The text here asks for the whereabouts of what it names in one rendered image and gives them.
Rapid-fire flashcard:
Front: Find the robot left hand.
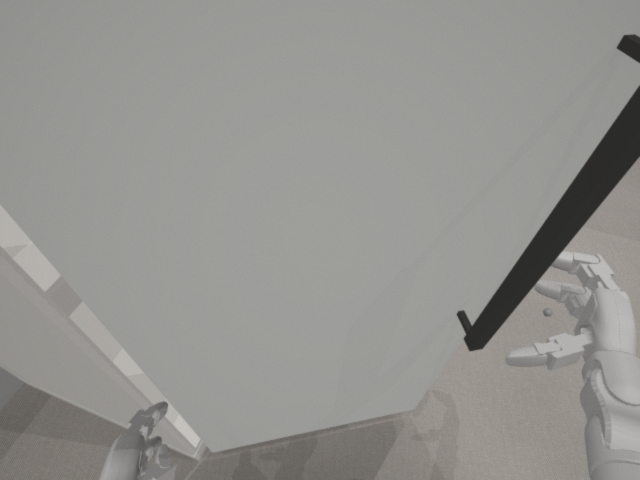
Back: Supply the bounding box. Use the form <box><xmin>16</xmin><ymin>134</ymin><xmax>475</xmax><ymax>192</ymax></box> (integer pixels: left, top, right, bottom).
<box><xmin>99</xmin><ymin>401</ymin><xmax>177</xmax><ymax>480</ymax></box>

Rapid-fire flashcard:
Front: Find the fridge door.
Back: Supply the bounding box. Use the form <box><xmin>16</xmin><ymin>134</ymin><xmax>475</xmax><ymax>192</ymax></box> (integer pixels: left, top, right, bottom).
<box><xmin>0</xmin><ymin>0</ymin><xmax>640</xmax><ymax>453</ymax></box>

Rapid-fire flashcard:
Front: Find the robot right hand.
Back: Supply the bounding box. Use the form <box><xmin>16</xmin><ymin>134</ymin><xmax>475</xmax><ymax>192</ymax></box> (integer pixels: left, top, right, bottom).
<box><xmin>505</xmin><ymin>251</ymin><xmax>637</xmax><ymax>371</ymax></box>

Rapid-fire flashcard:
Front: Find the robot right forearm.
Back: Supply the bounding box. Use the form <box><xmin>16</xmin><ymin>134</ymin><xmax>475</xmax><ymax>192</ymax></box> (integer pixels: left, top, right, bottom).
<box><xmin>580</xmin><ymin>350</ymin><xmax>640</xmax><ymax>480</ymax></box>

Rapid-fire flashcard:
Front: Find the handle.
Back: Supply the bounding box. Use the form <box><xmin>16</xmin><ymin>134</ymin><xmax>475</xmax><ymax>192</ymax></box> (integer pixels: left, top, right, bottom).
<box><xmin>457</xmin><ymin>34</ymin><xmax>640</xmax><ymax>351</ymax></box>

